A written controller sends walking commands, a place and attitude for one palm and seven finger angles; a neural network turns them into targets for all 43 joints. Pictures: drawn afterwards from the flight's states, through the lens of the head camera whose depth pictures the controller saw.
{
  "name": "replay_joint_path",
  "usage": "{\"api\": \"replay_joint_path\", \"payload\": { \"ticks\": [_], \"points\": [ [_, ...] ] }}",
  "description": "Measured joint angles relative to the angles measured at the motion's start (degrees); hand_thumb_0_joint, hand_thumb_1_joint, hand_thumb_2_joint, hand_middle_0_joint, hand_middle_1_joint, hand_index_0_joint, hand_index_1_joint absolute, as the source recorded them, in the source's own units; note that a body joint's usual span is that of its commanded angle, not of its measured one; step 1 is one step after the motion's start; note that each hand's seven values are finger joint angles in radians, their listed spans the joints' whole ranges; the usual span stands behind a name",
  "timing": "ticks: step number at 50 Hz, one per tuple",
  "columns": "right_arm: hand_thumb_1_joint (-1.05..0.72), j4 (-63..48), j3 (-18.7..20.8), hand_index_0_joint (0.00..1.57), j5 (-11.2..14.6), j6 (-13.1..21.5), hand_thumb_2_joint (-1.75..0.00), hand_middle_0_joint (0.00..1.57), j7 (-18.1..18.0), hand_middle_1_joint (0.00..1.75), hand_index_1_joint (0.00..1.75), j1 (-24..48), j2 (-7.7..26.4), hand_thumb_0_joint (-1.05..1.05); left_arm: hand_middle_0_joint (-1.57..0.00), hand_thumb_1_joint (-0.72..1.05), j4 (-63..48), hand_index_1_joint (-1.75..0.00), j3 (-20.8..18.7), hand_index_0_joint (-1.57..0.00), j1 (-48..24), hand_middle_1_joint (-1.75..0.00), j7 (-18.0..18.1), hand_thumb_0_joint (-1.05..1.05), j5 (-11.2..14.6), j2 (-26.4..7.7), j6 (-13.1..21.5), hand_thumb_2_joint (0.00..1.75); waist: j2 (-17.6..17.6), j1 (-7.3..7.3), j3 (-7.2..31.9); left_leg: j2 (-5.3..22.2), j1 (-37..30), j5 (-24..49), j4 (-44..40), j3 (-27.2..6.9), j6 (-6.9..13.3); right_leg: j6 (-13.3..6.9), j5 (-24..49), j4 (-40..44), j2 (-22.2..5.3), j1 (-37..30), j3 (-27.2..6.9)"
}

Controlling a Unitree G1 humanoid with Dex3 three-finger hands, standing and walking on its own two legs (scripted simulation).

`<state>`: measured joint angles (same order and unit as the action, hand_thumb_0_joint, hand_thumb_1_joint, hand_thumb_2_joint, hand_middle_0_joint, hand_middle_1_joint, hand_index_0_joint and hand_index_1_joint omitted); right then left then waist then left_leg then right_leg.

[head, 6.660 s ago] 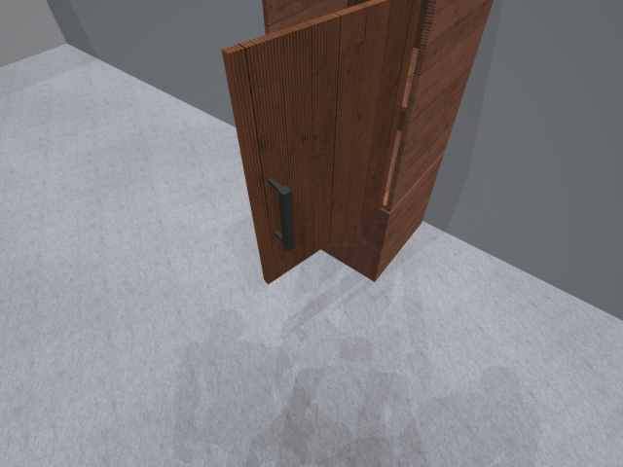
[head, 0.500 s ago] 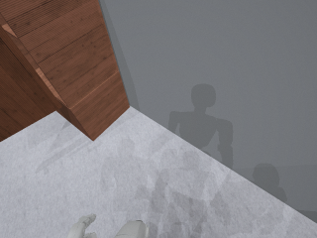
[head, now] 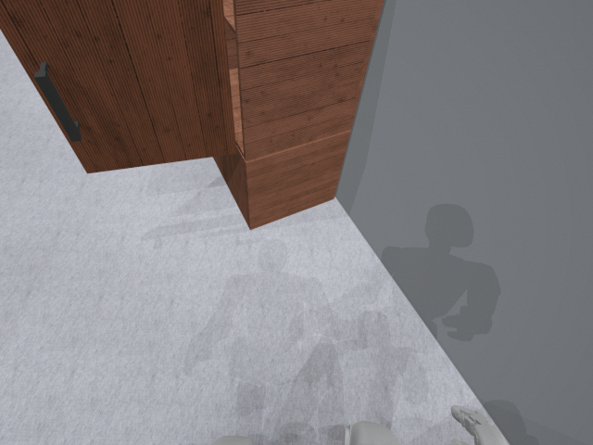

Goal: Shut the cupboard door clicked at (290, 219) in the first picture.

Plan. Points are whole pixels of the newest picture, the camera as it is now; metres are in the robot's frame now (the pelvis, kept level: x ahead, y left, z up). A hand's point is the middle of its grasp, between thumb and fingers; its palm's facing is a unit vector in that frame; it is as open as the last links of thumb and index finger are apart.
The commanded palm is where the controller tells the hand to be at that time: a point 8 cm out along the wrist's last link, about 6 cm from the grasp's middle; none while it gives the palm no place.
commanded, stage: turn to face it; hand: left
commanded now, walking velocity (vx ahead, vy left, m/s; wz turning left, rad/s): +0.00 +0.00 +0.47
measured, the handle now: (60, 103) +0.74 +0.60 -0.09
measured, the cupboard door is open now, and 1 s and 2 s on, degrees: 78 78 78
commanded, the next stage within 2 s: take the last steps up to it in 0.46 s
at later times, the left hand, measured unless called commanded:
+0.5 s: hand out of the picture +0.08 +0.13 -0.14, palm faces +0.18 -0.95 -0.26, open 7.4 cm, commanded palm none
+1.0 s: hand out of the picture -0.13 +0.15 -0.18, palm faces +0.47 -0.86 -0.19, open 7.4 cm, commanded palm none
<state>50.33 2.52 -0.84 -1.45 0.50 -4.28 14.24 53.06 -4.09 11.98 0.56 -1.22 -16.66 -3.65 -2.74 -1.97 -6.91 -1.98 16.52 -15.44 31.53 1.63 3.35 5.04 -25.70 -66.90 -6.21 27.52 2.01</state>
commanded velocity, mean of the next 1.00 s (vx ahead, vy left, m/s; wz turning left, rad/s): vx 0.14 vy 0.06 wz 0.24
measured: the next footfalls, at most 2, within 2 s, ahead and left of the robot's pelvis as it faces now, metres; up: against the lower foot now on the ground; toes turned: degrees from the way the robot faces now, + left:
right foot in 0.34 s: +0.05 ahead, -0.14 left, +0.00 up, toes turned +7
left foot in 0.96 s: +0.04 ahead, +0.13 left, +0.00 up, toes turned +27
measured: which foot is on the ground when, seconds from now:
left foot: down 0.00-0.36, up 0.38-0.94, down 0.96-1.00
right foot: up 0.00-0.32, down 0.34-0.96, up 0.98-1.00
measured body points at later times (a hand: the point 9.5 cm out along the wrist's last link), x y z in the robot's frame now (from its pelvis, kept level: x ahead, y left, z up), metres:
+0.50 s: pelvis +0.02 -0.07 +0.00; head +0.06 -0.09 +0.45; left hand +0.07 +0.18 -0.12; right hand +0.10 -0.31 -0.16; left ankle -0.04 +0.07 -0.65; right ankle +0.01 -0.15 -0.73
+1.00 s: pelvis +0.04 +0.02 -0.01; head +0.06 +0.05 +0.44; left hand -0.15 +0.20 -0.16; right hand +0.28 -0.14 -0.12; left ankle +0.01 +0.11 -0.74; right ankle +0.01 -0.14 -0.71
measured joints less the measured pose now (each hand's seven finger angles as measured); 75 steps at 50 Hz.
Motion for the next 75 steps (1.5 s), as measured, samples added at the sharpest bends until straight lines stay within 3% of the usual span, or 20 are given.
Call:
{"api": "replay_joint_path", "payload": {
  "ticks": [4,10,14,17,19,20,23,26,31,37,43,47,48,51,53,56,63,70,73,75],
  "points": [
    [-0.90,1.2,-0.4,0.20,0.1,0.0,-0.90,0.21,0.1,0.30,0.30,-2.1,-1.0,0.01,-0.20,0.91,-1.7,-0.30,0.3,-0.19,-2.0,-0.30,-0.3,0.01,-0.1,0.6,0.7,0.90,0.8,0.40,0.7,-0.2,-1.5,2.4,-4.2,-2.3,0.1,0.7,4.1,2.7,0.3,2.1,-2.0],
    [-0.90,2.6,-0.4,0.20,-0.1,-0.2,-0.90,0.21,0.1,0.30,0.30,-5.4,-2.6,0.01,-0.20,0.91,-2.7,-0.30,1.0,-0.19,-4.6,-0.30,-0.3,0.01,0.1,2.0,0.8,0.90,1.5,2.00,1.4,-0.6,-1.8,3.3,-5.6,-5.3,-0.7,0.9,3.4,10.5,2.0,-0.1,-2.3],
    [-0.90,3.4,0.1,0.20,-0.4,-0.7,-0.90,0.21,-0.1,0.30,0.30,-7.2,-2.8,0.01,-0.20,0.91,-2.9,-0.30,1.6,-0.19,-5.9,-0.30,-0.2,0.01,0.4,3.4,1.1,0.90,2.7,3.39,1.5,-1.0,-0.7,2.7,-4.0,-7.1,-1.8,-0.1,1.8,20.2,4.2,-4.8,-1.6],
    [-0.90,4.2,0.6,0.20,-0.1,-1.1,-0.90,0.21,-0.3,0.30,0.30,-8.5,-2.5,0.01,-0.20,0.91,-3.4,-0.30,2.0,-0.19,-5.8,-0.30,-0.1,0.01,0.7,4.3,2.1,0.90,3.2,3.77,2.0,-1.9,1.0,1.3,-1.2,-8.2,-3.1,-1.1,7.8,32.4,5.6,-11.0,-0.7],
    [-0.90,4.9,1.2,0.20,0.3,-1.4,-0.90,0.21,-0.2,0.30,0.30,-8.6,-1.7,0.01,-0.20,0.91,-3.2,-0.30,2.4,-0.20,-5.4,-0.30,0.2,0.01,0.2,5.5,3.3,0.90,4.9,3.76,1.8,-1.6,3.3,-4.4,5.1,-8.5,-3.8,-5.8,7.3,34.5,6.4,-12.5,0.5],
    [-0.90,5.3,1.5,0.20,0.3,-1.7,-0.90,0.21,-0.2,0.30,0.30,-8.5,-1.3,0.01,-0.20,0.91,-3.0,-0.30,2.7,-0.20,-5.0,-0.30,0.3,0.01,0.1,6.0,3.6,0.90,5.3,3.99,1.6,-1.9,5.0,-8.9,10.9,-8.0,-4.2,-6.9,6.8,34.0,6.2,-12.7,1.1],
    [-0.90,6.6,2.1,0.20,0.2,-2.6,-0.90,0.20,-0.1,0.30,0.30,-8.1,-0.7,0.01,-0.20,0.91,-2.2,-0.30,3.1,-0.20,-3.3,-0.30,0.5,0.01,0.2,7.2,3.8,0.90,5.5,4.24,1.3,-1.5,9.4,-10.6,27.5,-5.6,-5.4,-7.8,7.0,35.6,5.4,-14.8,2.5],
    [-0.91,7.4,2.2,0.20,0.1,-2.9,-0.90,0.20,0.1,0.30,0.30,-7.9,-0.6,0.01,-0.20,0.91,-1.2,-0.30,3.1,-0.20,-1.6,-0.30,0.7,0.01,0.3,7.9,3.8,0.90,5.0,4.34,1.7,0.2,11.0,-7.7,33.9,-4.2,-6.4,-8.0,7.9,38.0,4.7,-16.7,4.1],
    [-0.91,8.6,1.8,0.19,0.1,-3.1,-0.90,0.20,0.1,0.30,0.30,-6.9,-1.0,0.01,-0.20,0.93,0.3,-0.30,2.3,-0.20,1.2,-0.30,0.9,0.00,0.1,7.5,4.6,0.90,3.5,2.77,2.2,2.3,8.8,-8.1,29.0,-3.6,-7.2,-8.2,8.3,39.8,3.7,-18.1,6.3],
    [-0.91,8.7,1.3,0.19,-0.1,-2.6,-0.90,0.20,0.8,0.30,0.30,-4.2,-1.2,0.01,-0.20,0.92,3.5,-0.30,1.8,-0.20,5.5,-0.30,0.2,0.01,-0.3,6.6,5.6,0.90,2.5,0.18,2.8,3.2,6.9,-8.0,22.9,-1.4,-6.8,-7.3,8.5,41.7,2.4,-19.7,9.1],
    [-0.91,6.8,0.9,0.19,-0.1,-1.6,-0.90,0.20,1.9,0.30,0.30,-0.4,-1.6,0.01,-0.20,0.91,7.6,-0.30,0.9,-0.20,10.5,-0.30,-0.3,0.01,-0.9,5.1,5.7,0.90,0.4,-2.59,3.2,3.4,5.5,-7.1,14.2,1.5,-5.5,-4.8,7.9,42.5,-0.3,-21.3,10.9],
    [-0.91,4.8,0.1,0.19,0.0,0.6,-0.90,0.20,2.0,0.30,0.30,1.3,-2.0,0.01,-0.20,0.91,10.1,-0.30,0.5,-0.20,13.4,-0.30,-0.8,0.01,-0.8,4.1,4.9,0.90,-0.8,-3.49,3.4,2.9,0.1,-3.7,1.0,3.9,-4.3,-2.2,5.0,38.9,-2.7,-21.2,11.2],
    [-0.91,4.2,0.0,0.19,-0.1,1.5,-0.90,0.20,1.9,0.30,0.30,1.3,-1.7,0.01,-0.20,0.91,10.5,-0.30,0.5,-0.20,14.2,-0.30,-0.9,0.01,-0.7,4.3,4.5,0.90,-0.2,-3.26,3.8,3.0,-1.2,-2.3,-1.9,3.7,-3.2,-2.4,3.2,35.4,-2.9,-19.9,10.9],
    [-0.91,3.6,-0.5,0.19,-0.4,3.2,-0.90,0.20,0.5,0.30,0.30,0.3,-3.1,0.01,-0.20,0.91,11.7,-0.30,0.9,-0.19,12.4,-0.30,-0.8,0.01,-0.5,4.0,2.6,0.90,-1.1,-2.73,3.0,1.3,-1.5,-1.9,0.8,4.5,-0.6,-3.8,-3.2,15.0,-2.4,-11.6,4.1],
    [-0.91,4.1,-1.0,0.20,-0.3,3.5,-0.90,0.20,-0.2,0.30,0.30,-2.1,-3.9,0.01,-0.20,0.91,11.4,-0.30,1.0,-0.19,10.3,-0.30,-0.9,0.01,-0.6,4.3,2.3,0.90,-0.9,-2.31,3.2,0.7,-3.8,-1.8,-1.8,4.6,0.0,-4.5,-0.5,5.8,-1.3,-6.1,2.3],
    [-0.91,6.2,-1.2,0.20,0.0,3.9,-0.90,0.20,-1.0,0.30,0.30,-6.4,-5.1,0.00,-0.20,0.92,9.5,-0.30,1.2,-0.19,6.9,-0.30,-1.2,0.01,-0.6,4.8,3.0,0.90,-0.3,-1.57,3.5,-0.2,-8.2,0.0,-7.9,4.5,0.4,-4.5,5.4,1.7,-0.6,-0.2,1.4],
    [-0.94,11.8,-0.8,0.20,0.0,4.6,-0.90,0.20,-1.8,0.30,0.30,-16.3,-4.3,0.00,-0.19,0.92,5.6,-0.30,1.3,-0.19,-1.3,-0.30,-1.3,0.01,-0.3,5.9,3.7,0.90,0.3,1.10,3.9,-2.2,-16.4,0.2,-16.1,5.0,1.2,-4.5,12.9,7.2,0.8,6.2,1.6],
    [-0.92,16.4,-1.4,0.19,-0.5,4.6,-0.90,0.20,-2.1,0.30,0.30,-23.5,-5.2,0.01,-0.19,0.92,2.7,-0.30,1.8,-0.19,-8.1,-0.30,-1.6,0.01,0.0,6.4,3.7,0.90,1.7,4.62,2.5,-2.5,-21.5,-4.5,-16.5,5.4,0.3,-7.0,13.3,22.1,2.5,2.8,3.2],
    [-0.91,18.2,-1.7,0.20,-0.3,4.2,-0.90,0.20,-2.0,0.30,0.30,-25.5,-5.9,0.01,-0.19,0.91,1.2,-0.30,2.1,-0.19,-9.3,-0.30,-1.7,0.01,0.0,6.8,4.7,0.90,2.9,5.36,2.0,-1.2,-21.7,-9.3,-11.2,5.6,-0.8,-8.7,12.6,28.8,4.6,-2.4,4.3],
    [-0.91,19.3,-1.6,0.20,0.4,3.6,-0.90,0.20,-1.7,0.30,0.30,-25.7,-6.7,0.01,-0.20,0.91,0.6,-0.30,2.1,-0.19,-9.3,-0.30,-1.4,0.01,0.0,7.1,6.5,0.90,3.3,5.10,1.2,0.2,-16.3,-11.8,4.3,4.8,-1.4,-10.4,12.7,29.7,5.4,-5.0,4.7]
  ]
}}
